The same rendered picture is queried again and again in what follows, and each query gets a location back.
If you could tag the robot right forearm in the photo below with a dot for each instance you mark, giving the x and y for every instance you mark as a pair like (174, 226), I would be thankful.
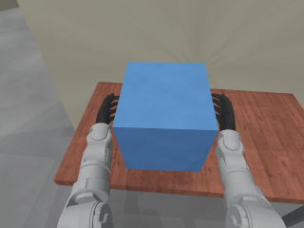
(236, 177)

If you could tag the robot right upper arm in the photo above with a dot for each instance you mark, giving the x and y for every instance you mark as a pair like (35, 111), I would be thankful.
(242, 215)

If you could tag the robot left upper arm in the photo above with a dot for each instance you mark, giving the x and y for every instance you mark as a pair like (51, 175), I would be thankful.
(94, 214)

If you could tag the robot left hand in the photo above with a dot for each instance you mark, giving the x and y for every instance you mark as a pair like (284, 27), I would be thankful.
(103, 116)

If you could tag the robot left forearm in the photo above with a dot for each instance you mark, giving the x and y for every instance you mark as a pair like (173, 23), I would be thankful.
(93, 179)

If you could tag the carton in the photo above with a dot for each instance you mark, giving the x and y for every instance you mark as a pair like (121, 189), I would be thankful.
(165, 118)

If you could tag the robot right hand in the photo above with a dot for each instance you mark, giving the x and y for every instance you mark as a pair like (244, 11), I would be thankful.
(225, 116)

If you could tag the table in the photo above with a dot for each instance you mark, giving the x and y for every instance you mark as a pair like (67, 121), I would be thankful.
(271, 128)

